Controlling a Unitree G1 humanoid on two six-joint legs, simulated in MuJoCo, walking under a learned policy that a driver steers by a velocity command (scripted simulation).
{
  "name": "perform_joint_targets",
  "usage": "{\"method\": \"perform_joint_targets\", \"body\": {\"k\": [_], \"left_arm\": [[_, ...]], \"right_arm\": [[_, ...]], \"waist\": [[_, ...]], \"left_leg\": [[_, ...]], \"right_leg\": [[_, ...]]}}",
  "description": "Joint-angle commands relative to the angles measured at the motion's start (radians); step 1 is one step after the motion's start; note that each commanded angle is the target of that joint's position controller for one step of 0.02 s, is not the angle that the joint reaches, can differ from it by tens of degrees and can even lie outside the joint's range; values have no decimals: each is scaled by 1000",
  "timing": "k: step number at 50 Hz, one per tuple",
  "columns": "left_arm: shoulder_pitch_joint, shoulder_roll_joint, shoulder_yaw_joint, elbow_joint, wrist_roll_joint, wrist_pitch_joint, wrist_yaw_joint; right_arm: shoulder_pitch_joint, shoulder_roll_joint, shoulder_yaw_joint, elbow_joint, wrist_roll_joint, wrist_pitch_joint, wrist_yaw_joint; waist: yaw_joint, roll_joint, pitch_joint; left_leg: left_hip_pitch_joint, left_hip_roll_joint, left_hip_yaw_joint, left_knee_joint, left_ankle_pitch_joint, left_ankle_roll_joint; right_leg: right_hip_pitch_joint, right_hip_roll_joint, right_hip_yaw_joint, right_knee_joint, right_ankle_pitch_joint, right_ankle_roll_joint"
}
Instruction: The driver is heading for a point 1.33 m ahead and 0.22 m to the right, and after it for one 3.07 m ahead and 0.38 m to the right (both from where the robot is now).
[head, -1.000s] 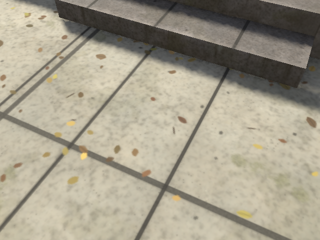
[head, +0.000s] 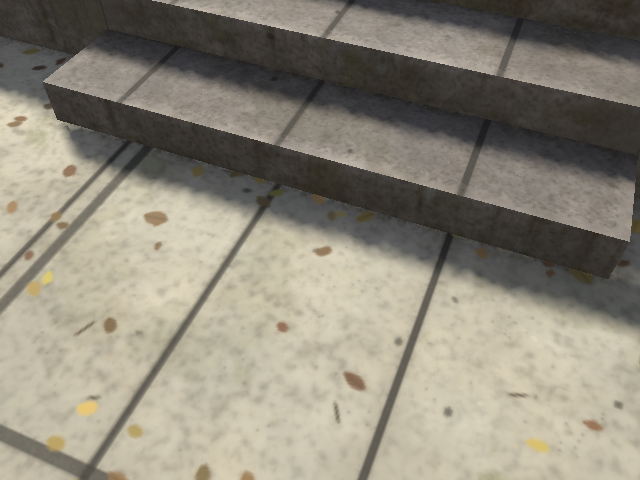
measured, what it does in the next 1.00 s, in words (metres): walks ahead: right foot, then left foot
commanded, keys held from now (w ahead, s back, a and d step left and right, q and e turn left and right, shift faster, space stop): w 0.78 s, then w+e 0.22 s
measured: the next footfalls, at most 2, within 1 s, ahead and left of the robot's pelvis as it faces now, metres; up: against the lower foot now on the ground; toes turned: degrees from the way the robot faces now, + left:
right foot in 0.26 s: +0.32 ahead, -0.16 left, +0.00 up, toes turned -2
left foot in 0.80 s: +0.62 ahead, +0.09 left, +0.00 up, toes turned +3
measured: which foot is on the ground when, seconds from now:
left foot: down 0.00-0.26, up 0.28-0.78, down 0.80-1.00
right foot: up 0.00-0.24, down 0.26-0.80, up 0.82-1.00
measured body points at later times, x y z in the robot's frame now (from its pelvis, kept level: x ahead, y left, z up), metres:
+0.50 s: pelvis +0.28 -0.07 +0.00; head +0.29 -0.08 +0.45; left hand +0.30 +0.18 -0.13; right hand +0.40 -0.34 -0.13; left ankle +0.34 +0.10 -0.67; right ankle +0.28 -0.16 -0.75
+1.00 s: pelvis +0.55 +0.01 +0.00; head +0.57 +0.02 +0.45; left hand +0.63 +0.28 -0.14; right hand +0.61 -0.26 -0.13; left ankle +0.58 +0.09 -0.75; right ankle +0.53 -0.16 -0.66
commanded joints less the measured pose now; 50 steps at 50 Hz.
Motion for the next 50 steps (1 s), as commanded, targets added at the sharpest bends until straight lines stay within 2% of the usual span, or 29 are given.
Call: {"method": "perform_joint_targets", "body": {"k": [1,6,7,8,10,11,12,13,14,15,16,17,18,20,22,26,30,35,38,39,40,41,42,43,44,45,46,48,50], "left_arm": [[-26,26,3,-48,4,1,-10],[-201,31,-7,-94,-14,-4,-34],[-222,30,-9,-112,-14,-10,-39],[-239,38,-9,-122,-16,-12,-48],[-196,61,-1,-123,-15,-18,-58],[-123,87,12,-105,-14,-21,-59],[36,133,38,-55,-13,-23,-55],[242,214,64,-11,-4,-27,-44],[341,301,84,15,7,-20,-45],[331,201,56,13,4,-21,-47],[235,152,39,-4,0,-23,-45],[139,119,27,-27,1,-22,-46],[84,89,17,-35,7,-23,-52],[65,57,9,-21,14,-28,-59],[101,82,16,2,12,-32,-54],[165,115,24,30,9,-22,-29],[221,133,27,53,-2,-15,-17],[279,143,36,94,-11,2,-11],[250,164,45,95,-13,15,-6],[227,164,44,90,-11,21,-7],[228,131,31,82,-4,25,-8],[250,87,10,54,18,23,-8],[372,-40,-21,63,-5,0,-18],[293,89,8,71,-34,-18,-18],[205,133,22,42,-47,-25,-17],[168,126,24,37,-41,-21,-7],[156,113,32,38,-28,-10,-1],[200,68,34,48,-29,19,-5],[188,49,36,39,-29,40,-6]], "right_arm": [[-34,-135,-21,-61,6,-14,-20],[72,-162,-29,-25,24,0,-22],[86,-175,-33,-20,28,8,-23],[90,-163,-29,-14,22,10,-26],[71,-175,-34,-14,22,18,-29],[44,-181,-34,-21,21,23,-29],[27,-163,-27,-29,15,28,-29],[18,-144,-15,-57,6,30,-28],[140,-11,23,-63,10,8,-16],[113,-80,8,-48,29,-18,-12],[18,-153,-12,-81,51,-31,-9],[-46,-157,-15,-99,51,-32,-16],[-78,-145,-21,-105,36,-25,-22],[-42,-104,-25,-98,26,5,-27],[-43,-82,-25,-101,23,23,-29],[-197,-83,-29,-156,11,26,-29],[-335,-71,-22,-191,18,19,-18],[-449,-83,-18,-239,27,8,7],[-387,-120,-32,-235,28,-2,17],[-290,-149,-50,-207,25,-4,15],[-109,-199,-77,-152,23,-5,7],[74,-288,-99,-122,10,-2,-5],[92,-312,-98,-111,1,-1,4],[52,-214,-74,-122,10,-7,5],[-32,-168,-60,-139,13,-12,1],[-115,-140,-49,-151,9,-16,3],[-160,-109,-42,-152,4,-19,5],[-170,-86,-38,-135,-11,-24,4],[-151,-110,-45,-115,-13,-29,-4]], "waist": [[30,73,63],[-35,73,99],[-35,61,101],[-30,65,100],[7,97,76],[54,111,35],[128,102,-56],[203,35,-207],[158,-230,-350],[171,-191,-369],[152,-138,-215],[118,-52,-138],[89,-4,-74],[39,-34,-43],[25,-27,-16],[53,-12,30],[94,-22,59],[118,-30,100],[66,-54,56],[10,-55,-2],[-64,-30,-109],[-106,138,-270],[-34,383,-377],[-65,241,-286],[-47,185,-161],[-7,100,-105],[20,98,-54],[58,136,-34],[70,117,-1]], "left_leg": [[-100,257,-155,-156,159,144],[51,293,-153,-118,111,131],[100,319,-171,-99,118,128],[136,338,-175,-71,131,121],[171,354,-175,-8,222,102],[161,337,-154,73,374,85],[118,284,-112,252,522,61],[-58,217,-55,550,397,23],[-480,38,-26,937,-130,-52],[-603,53,-180,1082,-390,-35],[-670,109,-178,1114,-325,-16],[-634,165,-148,1076,-231,-14],[-593,196,-136,1010,-172,-19],[-487,230,-136,921,-112,-25],[-490,235,-122,864,-78,-40],[-593,240,-115,640,102,-67],[-550,202,-80,421,242,-70],[-562,183,-80,301,182,-41],[-427,146,-48,261,80,-2],[-284,110,-16,249,68,17],[-24,114,-32,260,80,48],[286,342,-303,259,67,112],[531,516,-760,91,-128,247],[448,484,-725,47,-200,197],[308,459,-554,37,-142,145],[166,423,-435,7,-46,117],[67,384,-339,-30,9,99],[-20,345,-222,-81,81,82],[-42,338,-139,-106,170,89]], "right_leg": [[49,-3,-10,-204,175,13],[61,46,-39,-418,179,17],[36,52,-37,-440,142,9],[39,56,-35,-458,107,-4],[120,77,-46,-494,32,-31],[238,108,-71,-511,12,-50],[448,140,-90,-518,20,-80],[746,2,62,-500,44,-148],[1122,-235,532,-596,-124,-311],[1128,-252,692,-704,-170,-306],[995,-219,538,-713,-127,-253],[842,-181,397,-734,-26,-225],[712,-140,303,-770,48,-209],[588,-83,200,-831,84,-190],[550,-73,143,-866,147,-205],[582,-66,83,-901,165,-197],[604,-44,27,-913,112,-169],[736,-104,31,-858,100,-156],[780,-121,26,-758,281,-129],[765,-89,-4,-643,445,-109],[662,-31,-33,-428,477,-81],[429,55,-82,-68,125,-42],[79,221,4,216,-483,-3],[-18,166,119,325,-465,-21],[-54,116,101,318,-359,-38],[4,62,81,270,-260,-34],[45,34,78,214,-202,-30],[130,6,81,169,-143,-30],[96,6,81,148,-100,-25]]}}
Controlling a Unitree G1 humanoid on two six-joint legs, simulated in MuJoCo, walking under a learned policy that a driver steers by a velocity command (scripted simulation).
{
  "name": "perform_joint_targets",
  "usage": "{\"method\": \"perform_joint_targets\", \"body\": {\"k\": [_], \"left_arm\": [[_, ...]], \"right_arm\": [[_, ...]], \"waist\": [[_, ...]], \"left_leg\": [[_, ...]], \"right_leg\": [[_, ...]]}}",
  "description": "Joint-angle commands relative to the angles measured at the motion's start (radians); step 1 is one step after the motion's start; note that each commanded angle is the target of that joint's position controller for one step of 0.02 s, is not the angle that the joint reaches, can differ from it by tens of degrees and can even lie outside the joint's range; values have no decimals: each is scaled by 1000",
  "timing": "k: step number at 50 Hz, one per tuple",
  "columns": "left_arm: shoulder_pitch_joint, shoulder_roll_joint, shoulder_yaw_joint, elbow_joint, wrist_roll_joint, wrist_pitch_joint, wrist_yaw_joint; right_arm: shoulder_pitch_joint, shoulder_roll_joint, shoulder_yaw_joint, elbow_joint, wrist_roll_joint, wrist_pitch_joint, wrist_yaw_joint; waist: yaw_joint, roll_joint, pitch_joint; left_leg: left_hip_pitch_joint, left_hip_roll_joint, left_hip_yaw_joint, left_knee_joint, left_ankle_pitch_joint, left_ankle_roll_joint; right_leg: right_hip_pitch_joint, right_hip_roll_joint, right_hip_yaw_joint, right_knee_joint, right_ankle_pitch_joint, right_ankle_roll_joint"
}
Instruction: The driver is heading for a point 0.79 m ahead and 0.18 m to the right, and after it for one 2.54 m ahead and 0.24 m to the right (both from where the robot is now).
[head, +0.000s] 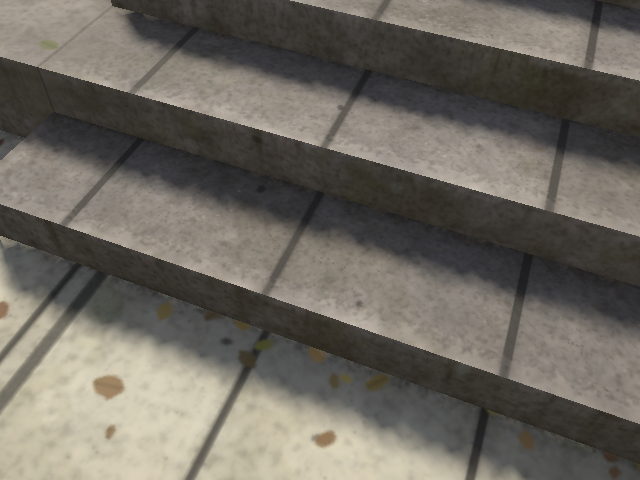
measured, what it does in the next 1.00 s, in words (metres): walks ahead, turning right: right foot, then left foot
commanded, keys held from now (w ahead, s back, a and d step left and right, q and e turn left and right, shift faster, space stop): w+e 0.48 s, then w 0.52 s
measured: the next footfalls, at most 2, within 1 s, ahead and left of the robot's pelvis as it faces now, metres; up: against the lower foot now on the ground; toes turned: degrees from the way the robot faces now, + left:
right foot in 0.38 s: +0.35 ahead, -0.16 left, +0.00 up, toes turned -16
left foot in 0.90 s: +0.66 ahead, -0.06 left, +0.00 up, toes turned -20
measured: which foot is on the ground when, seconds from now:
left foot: down 0.00-0.40, up 0.42-0.88, down 0.90-1.00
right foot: up 0.00-0.36, down 0.38-0.90, up 0.92-1.00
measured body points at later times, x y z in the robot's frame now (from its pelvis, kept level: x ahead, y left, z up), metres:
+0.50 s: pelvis +0.27 -0.07 -0.02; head +0.30 -0.08 +0.43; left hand +0.47 +0.15 -0.12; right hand +0.28 -0.36 -0.14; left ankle +0.17 +0.10 -0.63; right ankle +0.31 -0.15 -0.74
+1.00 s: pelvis +0.54 -0.10 -0.01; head +0.56 -0.10 +0.44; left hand +0.72 +0.10 -0.15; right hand +0.53 -0.38 -0.13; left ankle +0.62 -0.05 -0.74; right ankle +0.37 -0.17 -0.60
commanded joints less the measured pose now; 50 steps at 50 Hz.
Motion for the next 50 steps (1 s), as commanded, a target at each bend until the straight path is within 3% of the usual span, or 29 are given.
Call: {"method": "perform_joint_targets", "body": {"k": [1,8,14,17,18,19,20,21,22,23,24,25,26,28,30,34,35,37,40,41,42,43,44,45,46,47,48,49,50], "left_arm": [[57,31,17,-38,2,21,2],[-146,16,11,-121,17,11,-27],[-296,4,-3,-222,11,7,-67],[-211,57,21,-237,9,12,-79],[-108,95,41,-218,6,12,-77],[52,155,74,-181,7,11,-65],[161,247,101,-152,13,19,-40],[115,308,104,-184,22,7,-40],[154,216,75,-180,30,-1,-42],[104,169,62,-185,30,-12,-40],[19,143,53,-204,22,-19,-43],[-45,107,40,-220,22,-20,-40],[-76,91,31,-234,32,-21,-36],[-70,113,32,-228,30,-26,-26],[-36,136,34,-213,28,-31,-14],[12,132,27,-196,25,-23,2],[47,131,25,-178,34,-15,0],[66,118,20,-167,34,-10,-5],[83,130,20,-146,28,4,10],[76,141,21,-144,27,9,19],[33,132,16,-156,38,21,22],[14,139,15,-163,35,27,25],[-29,148,15,-164,19,27,20],[-74,123,7,-173,20,13,7],[-58,-27,-33,-186,68,-11,-3],[176,-15,-33,-126,17,-35,-10],[147,58,-18,-113,-3,-40,-19],[16,77,-15,-150,-8,-36,-25],[-47,45,-22,-170,-3,-26,-24]], "right_arm": [[-8,-112,-23,-30,-8,-20,-13],[39,-147,-28,-18,-2,0,-48],[118,-181,-40,5,17,39,-55],[70,-226,-52,-19,19,56,-66],[52,-241,-56,-29,21,64,-69],[29,-237,-53,-41,28,64,-71],[51,-177,-34,-68,1,50,-66],[113,-55,4,-123,5,6,-45],[-25,-149,-14,-145,42,-40,-25],[-88,-161,-17,-173,65,-56,-18],[-85,-152,-16,-160,48,-56,-25],[-63,-166,-26,-146,28,-43,-31],[-36,-168,-31,-140,22,-24,-31],[-17,-135,-26,-140,3,1,-32],[-69,-119,-20,-161,-8,11,-37],[-231,-75,-1,-206,1,8,-35],[-201,-52,7,-183,10,16,-35],[-235,-83,5,-189,22,21,-32],[-301,-114,5,-227,15,11,-14],[-303,-120,4,-232,13,2,-7],[-209,-110,3,-206,12,5,-5],[-118,-137,-10,-174,2,4,-3],[18,-146,-22,-136,-2,-1,0],[214,-174,-38,-66,-8,0,-3],[295,-245,-40,-29,-12,6,-11],[305,-246,-42,-26,-16,6,-7],[222,-195,-40,-35,1,20,-11],[152,-108,-16,-49,7,37,-11],[116,-63,6,-48,-1,45,-3]], "waist": [[32,116,-14],[-19,84,51],[-55,77,87],[27,147,-1],[85,161,-59],[173,136,-139],[179,-37,-219],[67,-226,-332],[144,-77,-335],[123,-36,-215],[64,73,-134],[27,83,-101],[-2,69,-89],[-21,50,-78],[-10,26,-57],[53,-11,-40],[61,-54,-70],[77,-55,-42],[82,-59,4],[72,-61,8],[18,-88,-44],[-20,-93,-114],[-108,-81,-162],[-192,-22,-211],[-143,323,-219],[-61,306,-323],[-58,167,-216],[-60,95,-92],[-41,36,-22]], "left_leg": [[70,279,-173,-234,211,109],[152,265,-1,-271,266,77],[368,328,71,-166,473,70],[370,327,112,39,953,42],[344,318,118,193,1034,32],[238,275,129,420,931,-2],[-56,205,119,746,357,-45],[-464,-25,-57,1061,-417,-89],[-573,24,-235,1092,-379,-54],[-609,71,-227,1023,-277,-25],[-547,118,-220,928,-212,-26],[-475,150,-211,849,-180,-40],[-403,169,-213,817,-163,-49],[-361,170,-183,745,-122,-81],[-373,161,-159,633,-22,-108],[-300,93,-110,299,232,-111],[-268,74,-90,322,238,-116],[-296,81,-109,290,218,-100],[-510,101,-136,301,28,-48],[-514,96,-132,271,-3,-33],[-380,55,-89,258,-41,-15],[-221,17,-62,236,5,-1],[-28,1,-50,117,155,18],[254,56,-127,69,282,39],[464,303,-442,64,687,102],[571,455,-784,-3,502,276],[497,439,-754,-55,114,289],[378,385,-638,-95,-134,247],[257,349,-595,-136,-264,217]], "right_leg": [[-108,-60,62,-16,108,4],[-178,-34,-11,-348,358,20],[-230,-4,-115,-491,224,-18],[-15,93,-205,-495,87,-73],[119,131,-216,-515,64,-102],[364,160,-186,-618,145,-144],[663,-20,100,-630,176,-204],[944,-255,713,-784,45,-415],[948,-239,703,-867,32,-364],[835,-209,541,-869,109,-317],[669,-165,422,-876,220,-280],[550,-141,333,-889,325,-256],[464,-122,287,-912,384,-246],[380,-100,213,-940,503,-246],[346,-68,136,-959,577,-232],[326,9,23,-938,557,-152],[359,-12,30,-929,516,-150],[406,-53,74,-922,439,-150],[644,-164,192,-875,454,-151],[685,-171,192,-848,524,-137],[669,-152,162,-773,790,-122],[642,-108,123,-669,1036,-112],[569,-53,77,-518,1083,-88],[355,17,70,-287,865,-55],[31,190,7,146,-151,11],[-148,242,170,374,-318,16],[-278,177,145,460,-262,19],[-364,108,56,505,-187,16],[-399,64,5,551,-138,17]]}}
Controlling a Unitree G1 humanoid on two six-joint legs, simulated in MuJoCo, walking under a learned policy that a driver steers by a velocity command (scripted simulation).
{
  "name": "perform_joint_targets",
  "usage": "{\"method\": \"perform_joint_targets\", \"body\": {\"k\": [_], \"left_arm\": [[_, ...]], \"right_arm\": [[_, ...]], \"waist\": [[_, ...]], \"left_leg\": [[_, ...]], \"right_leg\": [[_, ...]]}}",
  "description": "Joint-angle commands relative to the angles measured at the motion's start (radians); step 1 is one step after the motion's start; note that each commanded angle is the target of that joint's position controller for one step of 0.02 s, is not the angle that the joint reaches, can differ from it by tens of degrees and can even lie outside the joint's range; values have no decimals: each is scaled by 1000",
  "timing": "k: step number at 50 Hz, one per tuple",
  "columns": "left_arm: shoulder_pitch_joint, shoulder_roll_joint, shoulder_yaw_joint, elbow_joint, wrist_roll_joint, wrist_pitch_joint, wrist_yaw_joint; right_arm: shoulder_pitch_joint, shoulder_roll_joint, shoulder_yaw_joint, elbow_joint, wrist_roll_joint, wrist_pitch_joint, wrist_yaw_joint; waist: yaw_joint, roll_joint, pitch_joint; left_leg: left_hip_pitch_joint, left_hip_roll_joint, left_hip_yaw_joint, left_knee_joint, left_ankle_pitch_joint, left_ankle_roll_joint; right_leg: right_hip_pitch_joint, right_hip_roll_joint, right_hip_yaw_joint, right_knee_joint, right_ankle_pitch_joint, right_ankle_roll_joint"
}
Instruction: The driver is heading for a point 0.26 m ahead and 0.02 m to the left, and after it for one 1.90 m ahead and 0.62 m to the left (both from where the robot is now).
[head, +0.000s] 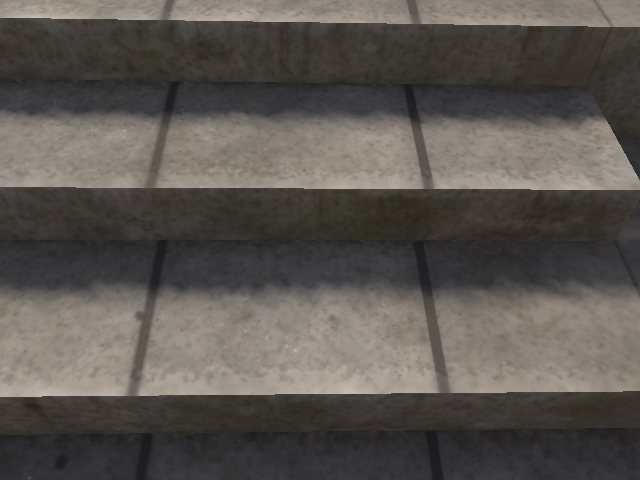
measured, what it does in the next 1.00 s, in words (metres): climbs, turning left: right foot 0.15 m higher, then left foot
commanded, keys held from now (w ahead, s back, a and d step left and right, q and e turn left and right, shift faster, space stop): w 0.04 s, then q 0.74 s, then no key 0.22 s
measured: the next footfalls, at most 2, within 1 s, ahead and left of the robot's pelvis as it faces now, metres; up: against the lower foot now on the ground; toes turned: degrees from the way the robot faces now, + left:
right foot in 0.34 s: +0.33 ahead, -0.10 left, +0.15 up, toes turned +4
left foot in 0.84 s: +0.27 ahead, +0.18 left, +0.15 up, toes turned +28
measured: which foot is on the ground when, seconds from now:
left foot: down 0.00-0.36, up 0.38-0.82, down 0.84-1.00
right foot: up 0.00-0.32, down 0.34-0.84, up 0.86-1.00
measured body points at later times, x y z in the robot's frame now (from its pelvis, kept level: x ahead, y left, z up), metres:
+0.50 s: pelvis +0.18 -0.01 +0.10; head +0.19 -0.01 +0.55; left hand +0.32 +0.26 +0.02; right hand +0.35 -0.25 -0.01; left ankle +0.07 +0.10 -0.44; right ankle +0.29 -0.10 -0.58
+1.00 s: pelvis +0.22 +0.07 +0.14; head +0.23 +0.11 +0.59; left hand +0.23 +0.38 +0.02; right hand +0.48 -0.08 +0.07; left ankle +0.24 +0.16 -0.58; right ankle +0.28 -0.08 -0.47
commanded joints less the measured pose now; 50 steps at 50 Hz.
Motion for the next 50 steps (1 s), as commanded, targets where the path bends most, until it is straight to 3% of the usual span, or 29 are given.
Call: {"method": "perform_joint_targets", "body": {"k": [1,4,7,11,12,13,14,15,17,18,19,20,21,22,23,24,26,31,33,35,37,39,41,42,43,44,46,48,50], "left_arm": [[-91,7,-10,-107,-1,-8,-8],[-61,-76,-51,-165,4,8,-20],[-113,-116,-85,-218,8,18,-2],[-353,-114,-120,-384,50,-11,9],[-431,-137,-137,-433,71,-14,16],[-482,-154,-143,-473,69,-14,21],[-414,-109,-122,-456,34,-12,28],[-330,-35,-88,-430,29,-11,33],[-15,60,-52,-326,30,-1,30],[119,123,-28,-278,44,-2,25],[192,210,0,-248,107,15,25],[106,143,-7,-282,140,27,53],[-56,74,-20,-284,78,42,58],[-150,-21,-39,-253,31,52,63],[-171,-79,-46,-203,18,48,63],[-192,-101,-46,-174,33,38,60],[-178,-87,-38,-133,47,27,57],[-65,10,-9,-140,57,54,104],[-70,86,17,-164,32,82,130],[-74,151,46,-198,24,92,139],[-107,189,64,-225,20,78,117],[-118,174,67,-208,11,73,102],[-32,99,49,-152,6,94,85],[-14,38,32,-138,33,104,75],[-89,21,23,-232,51,106,83],[-109,68,37,-226,35,105,88],[-113,65,36,-210,15,102,80],[-114,77,43,-207,24,101,89],[-95,67,39,-194,22,101,84]], "right_arm": [[150,-45,7,35,-27,28,9],[180,-17,37,82,-13,49,8],[224,-25,53,94,-26,64,-7],[306,-45,54,77,7,93,-59],[327,-91,32,61,7,103,-83],[364,-112,19,68,14,118,-98],[316,-98,23,51,9,109,-94],[327,-139,13,44,-11,98,-84],[177,-189,-5,4,26,92,-78],[109,-184,-15,-33,12,78,-76],[169,-23,10,-90,1,56,-54],[222,-14,-3,-48,-18,43,-8],[165,2,-10,-98,17,64,14],[65,52,12,-161,26,104,-6],[75,22,10,-167,22,139,-32],[125,-10,1,-160,21,159,-51],[159,13,16,-171,20,156,-53],[-11,-32,25,-331,3,142,-65],[-45,-4,46,-396,11,151,-62],[-104,-16,50,-432,10,154,-46],[-90,-60,24,-411,26,157,-28],[-28,-85,-2,-392,29,159,-25],[96,-112,-33,-327,27,146,-19],[128,-164,-54,-320,19,134,-13],[77,-276,-65,-390,-19,116,-24],[67,-235,-51,-411,-45,87,-21],[-21,-125,-13,-421,-23,63,-31],[-64,-73,10,-425,1,68,-48],[-61,-48,24,-425,-12,58,-56]], "waist": [[-26,57,53],[45,89,85],[38,125,69],[-16,69,16],[-34,95,-48],[-36,166,-101],[25,243,-162],[62,316,-241],[213,358,-315],[265,246,-387],[204,-294,-525],[167,-337,-570],[89,-191,-314],[36,-106,-56],[-14,12,81],[-58,31,93],[-71,-9,94],[-24,-71,-14],[-27,-151,-56],[13,-114,-113],[32,-116,-141],[8,-119,-115],[-2,-27,-85],[-3,153,-41],[12,392,-41],[-24,289,-124],[23,170,-69],[45,149,-79],[46,131,-102]], "left_leg": [[290,346,-505,-300,-187,197],[108,273,-332,-267,86,149],[75,266,-294,-252,269,143],[68,168,-261,-245,375,97],[49,193,-272,-344,517,112],[109,212,-283,-394,562,116],[112,178,-220,-364,911,86],[197,188,-203,-287,1427,93],[457,243,-210,-69,1747,71],[349,212,-206,138,1598,61],[-43,-38,-172,642,491,-23],[-194,-178,-383,1127,-224,-61],[-356,-128,-346,1334,-322,-71],[-485,-68,-237,1369,-338,-61],[-471,-8,-201,1305,-285,-49],[-401,16,-179,1258,-220,-45],[-384,-5,-147,1284,-70,-38],[-527,66,-145,1040,145,-136],[-499,122,-113,761,-10,-177],[-366,132,-57,557,-122,-163],[-170,121,5,430,-112,-121],[-54,109,23,292,-67,-64],[124,35,29,-7,-99,0],[221,138,-170,-56,35,40],[205,397,-615,-210,55,210],[129,447,-720,-281,14,282],[113,349,-526,-206,-110,171],[100,273,-421,-200,-113,105],[104,256,-372,-202,-8,106]], "right_leg": [[-591,-96,-61,478,39,15],[-731,-137,-88,647,74,15],[-863,-129,-145,837,47,52],[-822,-148,-223,368,215,106],[-642,-143,-261,168,154,109],[-519,-131,-261,15,127,103],[-302,-77,-308,-126,105,63],[-184,1,-354,-125,112,30],[-73,-22,-196,-408,154,-27],[165,-123,-10,-505,323,-82],[467,-465,532,-807,824,-329],[408,-575,918,-1021,680,-418],[195,-560,712,-1000,403,-345],[14,-476,477,-960,236,-246],[-143,-412,251,-940,127,-147],[-211,-351,103,-935,72,-88],[-223,-316,-45,-950,103,-85],[12,-378,-109,-988,249,-140],[103,-407,-107,-1039,282,-161],[124,-425,-126,-1039,206,-137],[85,-470,-141,-1068,120,-116],[71,-481,-163,-1030,49,-86],[60,-367,-235,-829,-5,-30],[-109,-271,-309,-514,-96,32],[-386,-124,-237,-225,-190,102],[-346,-118,-71,6,-162,103],[-417,-163,-12,9,16,83],[-372,-165,-8,-46,133,92],[-318,-153,-9,-57,207,101]]}}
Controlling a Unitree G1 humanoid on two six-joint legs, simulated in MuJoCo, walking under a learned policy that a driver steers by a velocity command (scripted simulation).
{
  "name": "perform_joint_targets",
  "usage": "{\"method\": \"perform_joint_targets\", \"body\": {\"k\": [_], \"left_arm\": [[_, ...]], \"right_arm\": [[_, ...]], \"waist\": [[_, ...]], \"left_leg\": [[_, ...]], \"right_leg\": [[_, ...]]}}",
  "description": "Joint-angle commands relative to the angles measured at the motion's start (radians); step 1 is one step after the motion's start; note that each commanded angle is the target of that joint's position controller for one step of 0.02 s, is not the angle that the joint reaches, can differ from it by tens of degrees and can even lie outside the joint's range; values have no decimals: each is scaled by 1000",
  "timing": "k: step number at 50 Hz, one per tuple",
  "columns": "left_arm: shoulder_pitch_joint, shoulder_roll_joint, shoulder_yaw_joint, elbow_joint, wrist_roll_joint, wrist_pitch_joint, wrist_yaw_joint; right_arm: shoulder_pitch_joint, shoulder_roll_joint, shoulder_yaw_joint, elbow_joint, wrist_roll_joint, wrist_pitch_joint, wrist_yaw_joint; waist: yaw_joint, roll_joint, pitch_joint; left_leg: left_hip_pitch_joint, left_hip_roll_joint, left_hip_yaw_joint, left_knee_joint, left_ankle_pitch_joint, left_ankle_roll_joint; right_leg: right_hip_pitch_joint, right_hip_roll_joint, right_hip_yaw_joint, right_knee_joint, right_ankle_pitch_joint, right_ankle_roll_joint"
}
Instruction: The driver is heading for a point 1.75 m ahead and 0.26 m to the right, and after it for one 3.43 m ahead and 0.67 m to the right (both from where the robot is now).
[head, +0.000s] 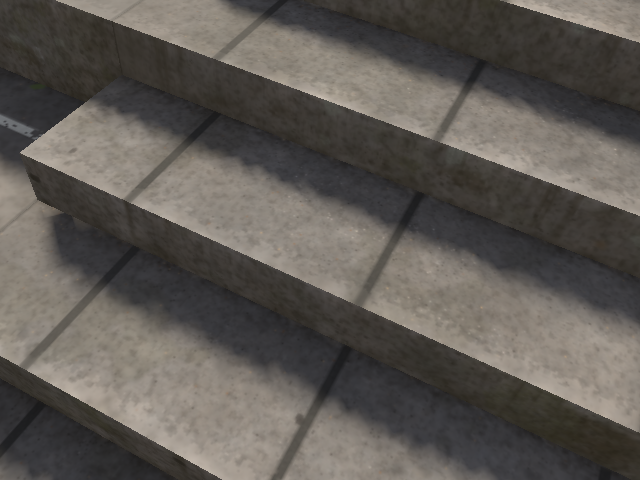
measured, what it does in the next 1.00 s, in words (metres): steps on the spot: right foot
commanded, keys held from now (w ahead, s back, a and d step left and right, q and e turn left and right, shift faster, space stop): no key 1.00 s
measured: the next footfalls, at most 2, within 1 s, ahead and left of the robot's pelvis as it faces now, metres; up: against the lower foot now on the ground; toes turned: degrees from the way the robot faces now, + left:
right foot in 0.28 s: +0.08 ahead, -0.17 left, +0.00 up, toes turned +2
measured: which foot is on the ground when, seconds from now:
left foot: down 0.00-1.00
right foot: up 0.00-0.26, down 0.28-1.00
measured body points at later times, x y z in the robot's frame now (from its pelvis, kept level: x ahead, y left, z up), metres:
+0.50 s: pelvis +0.06 -0.01 +0.01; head +0.07 -0.02 +0.46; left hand +0.15 +0.23 -0.12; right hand +0.18 -0.23 -0.11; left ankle +0.05 +0.07 -0.73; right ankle +0.04 -0.17 -0.73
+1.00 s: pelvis +0.07 -0.03 +0.02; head +0.08 -0.03 +0.47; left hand +0.09 +0.21 -0.13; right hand +0.11 -0.27 -0.13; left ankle +0.05 +0.07 -0.73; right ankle +0.04 -0.17 -0.73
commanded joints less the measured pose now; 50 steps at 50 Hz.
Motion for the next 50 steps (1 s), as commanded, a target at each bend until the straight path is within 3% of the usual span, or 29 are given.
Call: {"method": "perform_joint_targets", "body": {"k": [1,6,10,12,13,15,16,17,18,20,22,25,28,36,50], "left_arm": [[12,41,7,-54,-2,-14,-4],[-34,10,-6,-59,0,-22,-19],[-19,-16,-16,-29,1,-14,-32],[-12,-14,-16,-22,4,-22,-39],[1,-23,-22,-10,15,-33,-45],[43,25,-20,7,37,-45,-51],[41,82,-4,18,23,-45,-50],[44,53,-2,37,9,-46,-56],[44,17,-10,43,13,-50,-58],[38,3,-15,58,22,-59,-54],[64,7,-15,85,19,-65,-46],[85,3,-17,116,18,-60,-53],[108,13,-14,148,16,-55,-55],[133,6,-16,216,19,-42,-45],[185,-4,-26,307,19,-26,-31]], "right_arm": [[-78,-59,-3,-97,-6,-38,-16],[-74,-57,-7,-78,-3,-34,-22],[-64,-35,-7,-40,-9,-16,-2],[-76,-21,-5,-25,3,-12,8],[-55,-15,-4,-4,9,-10,13],[1,-13,-5,36,5,-27,29],[41,-13,-8,42,-2,-35,43],[0,-5,-5,49,-6,-34,43],[-49,-14,-7,49,-3,-31,41],[-63,-7,-9,57,1,-19,33],[-22,-13,-14,82,-1,-16,29],[15,-4,-14,118,3,-15,33],[37,-29,-26,153,7,-12,29],[80,-44,-36,240,12,-2,10],[135,-49,-32,363,17,2,-1]], "waist": [[24,135,-108],[0,139,-88],[-22,199,-56],[-17,192,-5],[-6,159,-2],[-9,91,-38],[-54,-13,-53],[-24,-52,-60],[-4,-29,-56],[-3,-24,-60],[-7,-5,-73],[-4,27,-74],[-6,36,-56],[-5,51,-8],[-3,47,35]], "left_leg": [[181,235,-327,-288,69,116],[234,221,-286,-315,65,114],[171,204,-249,-305,30,121],[161,188,-251,-284,31,126],[156,172,-242,-270,40,106],[113,127,-212,-246,65,59],[99,77,-165,-261,79,38],[162,51,-122,-251,89,20],[190,53,-113,-234,100,14],[217,53,-104,-218,187,14],[242,56,-97,-220,249,12],[270,60,-88,-219,324,9],[276,64,-82,-215,334,6],[265,67,-73,-236,306,-10],[256,66,-62,-276,247,-22]], "right_leg": [[-74,-29,87,8,104,13],[7,-49,89,-278,78,43],[234,-33,20,-519,-54,44],[279,-19,-1,-720,-11,22],[341,-21,0,-863,112,7],[478,-74,79,-897,351,-28],[510,-80,62,-842,382,-53],[442,-55,54,-846,260,-65],[417,-47,52,-869,225,-60],[415,-46,54,-887,261,-51],[435,-44,52,-892,295,-56],[450,-46,50,-906,341,-66],[466,-42,45,-913,352,-70],[480,-30,36,-949,335,-74],[480,-15,23,-992,271,-72]]}}
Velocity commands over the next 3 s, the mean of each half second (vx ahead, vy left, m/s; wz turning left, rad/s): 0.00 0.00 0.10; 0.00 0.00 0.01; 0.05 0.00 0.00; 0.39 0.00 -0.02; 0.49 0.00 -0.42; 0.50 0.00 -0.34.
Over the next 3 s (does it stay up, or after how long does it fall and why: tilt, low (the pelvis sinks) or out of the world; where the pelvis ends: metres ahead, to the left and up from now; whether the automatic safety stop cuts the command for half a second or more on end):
stays up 0.88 0.03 0.29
